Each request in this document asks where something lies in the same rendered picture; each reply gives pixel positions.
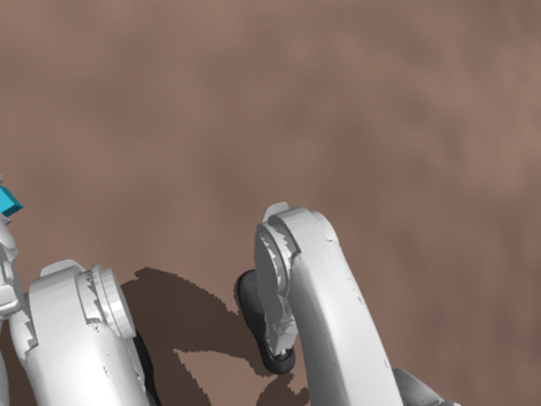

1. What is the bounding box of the right robot foot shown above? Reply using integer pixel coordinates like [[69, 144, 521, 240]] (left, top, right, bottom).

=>
[[237, 270, 295, 375]]

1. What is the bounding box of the right robot hand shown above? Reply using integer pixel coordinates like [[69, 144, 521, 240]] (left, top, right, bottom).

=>
[[392, 368, 445, 406]]

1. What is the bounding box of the left robot arm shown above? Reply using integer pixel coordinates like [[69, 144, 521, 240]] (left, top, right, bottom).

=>
[[0, 217, 24, 406]]

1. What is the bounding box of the left robot foot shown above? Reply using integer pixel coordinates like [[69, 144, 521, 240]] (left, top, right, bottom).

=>
[[133, 329, 162, 406]]

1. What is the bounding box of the small box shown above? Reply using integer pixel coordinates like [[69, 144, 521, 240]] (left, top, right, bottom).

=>
[[0, 185, 23, 217]]

